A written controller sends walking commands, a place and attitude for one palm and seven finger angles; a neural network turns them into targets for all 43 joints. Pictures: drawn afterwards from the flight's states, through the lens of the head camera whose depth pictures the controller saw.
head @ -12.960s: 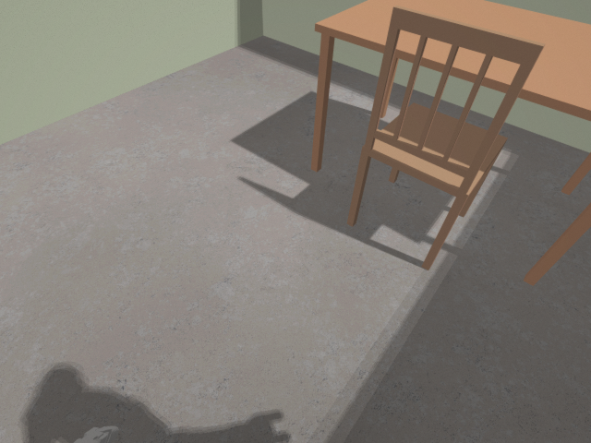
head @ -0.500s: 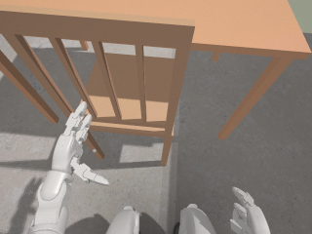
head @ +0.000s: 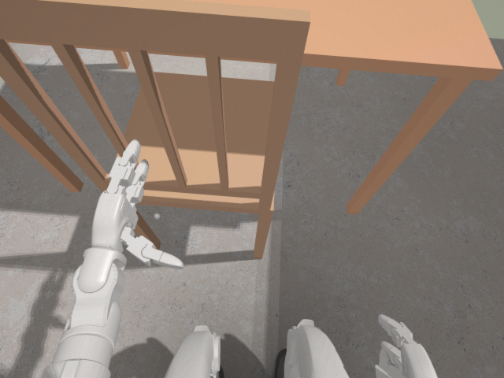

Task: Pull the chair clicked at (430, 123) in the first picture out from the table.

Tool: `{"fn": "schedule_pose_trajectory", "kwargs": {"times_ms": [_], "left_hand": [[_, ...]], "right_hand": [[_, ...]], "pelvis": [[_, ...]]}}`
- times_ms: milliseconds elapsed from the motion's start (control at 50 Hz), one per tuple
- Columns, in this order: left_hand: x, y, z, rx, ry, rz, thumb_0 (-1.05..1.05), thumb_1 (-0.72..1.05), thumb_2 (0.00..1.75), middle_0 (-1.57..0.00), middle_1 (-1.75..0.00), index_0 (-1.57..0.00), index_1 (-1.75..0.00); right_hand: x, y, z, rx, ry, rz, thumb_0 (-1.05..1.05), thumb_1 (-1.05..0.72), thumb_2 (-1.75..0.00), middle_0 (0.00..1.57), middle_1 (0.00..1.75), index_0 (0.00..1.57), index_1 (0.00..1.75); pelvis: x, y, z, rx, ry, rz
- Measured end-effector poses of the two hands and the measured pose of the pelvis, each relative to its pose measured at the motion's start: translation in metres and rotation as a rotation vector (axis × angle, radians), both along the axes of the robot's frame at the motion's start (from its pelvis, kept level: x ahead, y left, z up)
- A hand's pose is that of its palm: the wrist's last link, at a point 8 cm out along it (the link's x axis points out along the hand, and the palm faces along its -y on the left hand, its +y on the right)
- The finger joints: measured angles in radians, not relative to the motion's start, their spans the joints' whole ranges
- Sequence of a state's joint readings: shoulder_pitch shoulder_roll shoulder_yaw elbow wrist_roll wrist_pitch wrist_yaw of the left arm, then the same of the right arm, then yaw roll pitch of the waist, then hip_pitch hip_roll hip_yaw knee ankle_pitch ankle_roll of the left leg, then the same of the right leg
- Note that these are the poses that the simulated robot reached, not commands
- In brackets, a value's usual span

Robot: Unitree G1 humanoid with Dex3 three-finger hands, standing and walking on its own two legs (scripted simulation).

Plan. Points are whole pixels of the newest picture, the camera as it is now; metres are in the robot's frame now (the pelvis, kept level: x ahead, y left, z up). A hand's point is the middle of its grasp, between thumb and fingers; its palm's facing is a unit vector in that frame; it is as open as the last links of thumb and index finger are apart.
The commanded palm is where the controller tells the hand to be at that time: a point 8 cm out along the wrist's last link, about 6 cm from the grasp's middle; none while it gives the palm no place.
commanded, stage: aim the fingers beside a spindle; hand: left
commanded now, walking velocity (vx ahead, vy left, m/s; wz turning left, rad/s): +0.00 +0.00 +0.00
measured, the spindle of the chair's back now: (166, 134) +0.50 +0.16 +0.03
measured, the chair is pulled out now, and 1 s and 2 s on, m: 0.00 0.00 0.00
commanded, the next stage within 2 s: none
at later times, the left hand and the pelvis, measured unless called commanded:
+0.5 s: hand (163, 217) +0.35 +0.14 +0.01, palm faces -0.09 -1.00 -0.03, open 17.0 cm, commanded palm +0.34 +0.19 +0.01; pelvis +0.00 +0.00 +0.00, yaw +0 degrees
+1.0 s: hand (175, 227) +0.34 +0.13 +0.01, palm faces -0.12 -0.99 -0.02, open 16.9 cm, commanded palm +0.33 +0.20 +0.02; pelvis -0.01 +0.00 +0.00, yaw +0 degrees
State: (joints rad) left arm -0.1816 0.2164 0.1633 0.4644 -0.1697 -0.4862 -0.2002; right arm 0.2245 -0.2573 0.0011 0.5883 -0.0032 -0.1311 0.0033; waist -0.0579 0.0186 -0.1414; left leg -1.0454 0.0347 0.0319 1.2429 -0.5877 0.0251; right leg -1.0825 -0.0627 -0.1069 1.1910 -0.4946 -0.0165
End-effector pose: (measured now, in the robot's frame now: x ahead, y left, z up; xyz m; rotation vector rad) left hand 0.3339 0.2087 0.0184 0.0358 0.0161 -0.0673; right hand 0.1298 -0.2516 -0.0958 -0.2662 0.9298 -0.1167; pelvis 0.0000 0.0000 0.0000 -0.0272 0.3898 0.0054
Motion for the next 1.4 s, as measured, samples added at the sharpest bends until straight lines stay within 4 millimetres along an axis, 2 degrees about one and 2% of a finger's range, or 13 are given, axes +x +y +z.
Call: {"fn": "schedule_pose_trajectory", "kwargs": {"times_ms": [140,220,440,620,720,820,920,1000,1060,1120,1220,1320,1400], "left_hand": [[0.015,-0.013,-0.007,-0.006,0.011,-0.038,-0.01,-0.50,0.30,-0.06,-0.08,-0.06,-0.08],[0.016,-0.019,-0.010,-0.008,0.024,-0.039,-0.01,-0.50,0.30,-0.06,-0.08,-0.06,-0.08],[0.002,-0.001,0.000,0.014,-0.003,0.017,-0.01,-0.50,0.30,-0.06,-0.08,-0.06,-0.08],[0.004,-0.025,-0.010,-0.014,0.009,-0.044,-0.01,-0.50,0.30,-0.06,-0.08,-0.06,-0.08],[0.006,-0.010,-0.003,0.014,-0.024,0.017,-0.01,-0.50,0.30,-0.07,-0.08,-0.06,-0.08],[-0.003,0.000,0.005,0.023,-0.024,0.021,-0.01,-0.50,0.30,-0.06,-0.08,-0.06,-0.08],[-0.012,-0.017,-0.003,-0.011,0.024,-0.043,-0.01,-0.50,0.30,-0.06,-0.08,-0.06,-0.08],[-0.011,-0.027,-0.009,-0.014,0.019,-0.049,-0.01,-0.50,0.30,-0.06,-0.08,-0.06,-0.08],[-0.005,-0.022,-0.006,0.005,-0.024,-0.015,-0.01,-0.50,0.30,-0.07,-0.08,-0.06,-0.08],[0.002,-0.008,0.002,0.031,-0.059,0.027,-0.01,-0.50,0.30,-0.07,-0.08,-0.06,-0.08],[0.005,0.005,0.001,0.028,-0.014,0.022,-0.01,-0.50,0.30,-0.06,-0.08,-0.06,-0.08],[-0.004,-0.015,-0.011,-0.019,0.054,-0.053,-0.01,-0.50,0.30,-0.06,-0.08,-0.05,-0.08],[-0.005,-0.028,-0.009,-0.022,0.015,-0.056,-0.01,-0.50,0.30,-0.06,-0.08,-0.06,-0.08]], "right_hand": [[-0.008,0.001,-0.010,0.010,0.033,-0.010,0.01,-0.90,-0.89,0.20,0.30,0.20,0.30],[-0.012,0.003,-0.012,0.021,0.045,-0.026,0.01,-0.90,-0.89,0.20,0.30,0.20,0.30],[-0.012,0.006,-0.009,0.036,0.050,-0.008,0.01,-0.90,-0.89,0.20,0.30,0.20,0.30],[-0.002,0.001,-0.007,0.010,0.016,-0.006,0.01,-0.90,-0.89,0.20,0.30,0.20,0.30],[-0.002,0.002,-0.006,0.018,0.010,-0.006,0.01,-0.90,-0.90,0.20,0.30,0.20,0.30],[-0.004,0.005,-0.006,0.038,0.020,0.000,0.01,-0.90,-0.90,0.20,0.30,0.20,0.30],[-0.004,0.006,-0.006,0.038,0.019,0.002,0.01,-0.90,-0.89,0.20,0.30,0.20,0.30],[-0.003,0.005,-0.006,0.023,0.007,0.001,0.01,-0.90,-0.89,0.20,0.30,0.20,0.30],[-0.004,0.003,-0.007,0.016,0.004,0.001,0.01,-0.90,-0.89,0.20,0.30,0.20,0.30],[-0.006,0.003,-0.008,0.018,0.010,0.001,0.01,-0.90,-0.90,0.20,0.30,0.20,0.30],[-0.010,0.004,-0.010,0.031,0.031,0.000,0.01,-0.90,-0.90,0.20,0.30,0.20,0.30],[-0.011,0.003,-0.008,0.024,0.036,-0.011,0.01,-0.90,-0.89,0.20,0.30,0.20,0.30],[-0.010,0.003,-0.006,0.011,0.027,-0.015,0.01,-0.90,-0.89,0.20,0.30,0.20,0.30]], "pelvis": [[-0.002,0.002,-0.005,-0.001,0.015,0.000],[-0.003,0.002,-0.005,0.004,0.018,-0.010],[-0.002,0.001,-0.002,0.004,0.005,-0.004],[-0.006,0.002,-0.005,0.004,0.006,-0.004],[-0.006,0.000,-0.006,0.007,0.003,-0.009],[-0.005,0.000,-0.003,0.004,-0.002,-0.004],[-0.005,0.001,-0.001,0.001,-0.005,0.002],[-0.007,0.001,-0.004,0.003,-0.004,-0.001],[-0.009,0.000,-0.007,0.005,-0.005,-0.006],[-0.010,-0.001,-0.008,0.005,-0.004,-0.007],[-0.009,-0.001,-0.006,0.000,0.002,-0.002],[-0.006,0.003,-0.003,-0.002,0.006,0.000],[-0.005,0.003,-0.004,0.001,0.004,-0.004]]}}
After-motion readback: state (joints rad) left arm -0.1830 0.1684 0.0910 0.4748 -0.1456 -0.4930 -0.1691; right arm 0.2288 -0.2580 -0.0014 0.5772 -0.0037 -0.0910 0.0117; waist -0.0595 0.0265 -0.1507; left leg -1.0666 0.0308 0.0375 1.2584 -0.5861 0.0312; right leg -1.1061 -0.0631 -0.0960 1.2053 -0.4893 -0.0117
